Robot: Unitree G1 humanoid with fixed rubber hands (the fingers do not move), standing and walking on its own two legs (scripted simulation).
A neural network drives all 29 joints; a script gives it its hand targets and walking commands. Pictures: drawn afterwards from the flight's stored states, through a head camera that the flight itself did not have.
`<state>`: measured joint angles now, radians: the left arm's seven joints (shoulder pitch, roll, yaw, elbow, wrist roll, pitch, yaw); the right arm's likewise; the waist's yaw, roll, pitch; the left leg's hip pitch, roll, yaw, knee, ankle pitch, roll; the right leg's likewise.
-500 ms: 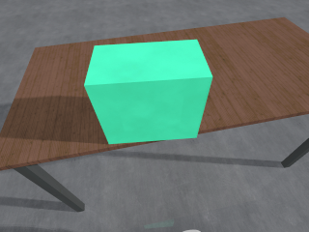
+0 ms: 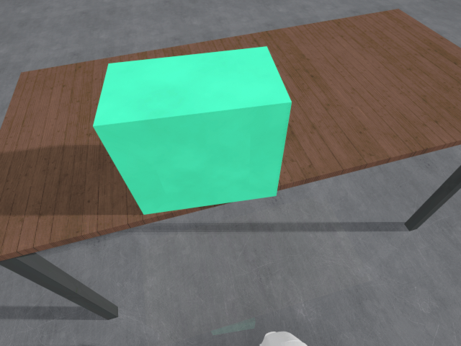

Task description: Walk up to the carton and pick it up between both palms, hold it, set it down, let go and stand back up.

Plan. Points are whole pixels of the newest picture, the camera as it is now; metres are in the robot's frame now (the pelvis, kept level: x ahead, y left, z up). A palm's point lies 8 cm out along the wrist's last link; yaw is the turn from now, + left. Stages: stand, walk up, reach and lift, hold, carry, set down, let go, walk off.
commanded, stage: walk up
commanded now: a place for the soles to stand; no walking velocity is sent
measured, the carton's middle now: (200, 136) +0.47 +0.06 +0.08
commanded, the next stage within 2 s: reach and lift in 0.56 s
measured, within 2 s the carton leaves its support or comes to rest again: neither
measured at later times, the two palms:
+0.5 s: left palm out of the picture +0.04 +0.24 -0.12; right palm out of the picture +0.01 -0.27 -0.14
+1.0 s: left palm out of the picture +0.10 +0.24 -0.10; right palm (372, 320) +0.16 -0.24 -0.10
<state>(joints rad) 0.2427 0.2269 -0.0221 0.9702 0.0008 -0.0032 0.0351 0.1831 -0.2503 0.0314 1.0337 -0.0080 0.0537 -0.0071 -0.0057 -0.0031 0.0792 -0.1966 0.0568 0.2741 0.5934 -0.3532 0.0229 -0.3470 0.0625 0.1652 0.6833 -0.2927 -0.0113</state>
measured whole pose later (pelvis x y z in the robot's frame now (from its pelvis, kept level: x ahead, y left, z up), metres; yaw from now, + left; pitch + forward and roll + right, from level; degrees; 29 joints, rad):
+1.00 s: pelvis -0.02 -0.02 -0.02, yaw +9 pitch -3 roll -1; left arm 0.17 0.28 0.02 0.29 0.11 0.59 -0.06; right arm 0.13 -0.21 -0.04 0.61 0.11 0.17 0.01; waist -0.02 -0.03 0.14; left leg -0.35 0.07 0.06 0.80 -0.40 -0.01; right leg -0.38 0.04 -0.05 0.76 -0.33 -0.04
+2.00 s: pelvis +0.04 +0.00 +0.02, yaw +9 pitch -1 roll -1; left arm 0.30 0.30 0.00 0.23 -0.18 0.08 0.00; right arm 0.35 -0.23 -0.07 0.27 0.18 -0.01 0.03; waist 0.01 0.01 0.02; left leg -0.07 0.03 0.08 0.33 -0.23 0.00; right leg -0.10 0.02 -0.03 0.30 -0.17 -0.02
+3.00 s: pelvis +0.03 -0.01 +0.02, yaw +9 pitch +1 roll +0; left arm -0.19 0.35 0.13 0.24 -0.26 0.27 -0.02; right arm -0.14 -0.37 -0.06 0.26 0.39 0.15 -0.01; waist -0.01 0.00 0.02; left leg -0.13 0.03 0.07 0.32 -0.20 -0.01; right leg -0.17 0.03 -0.03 0.31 -0.16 -0.03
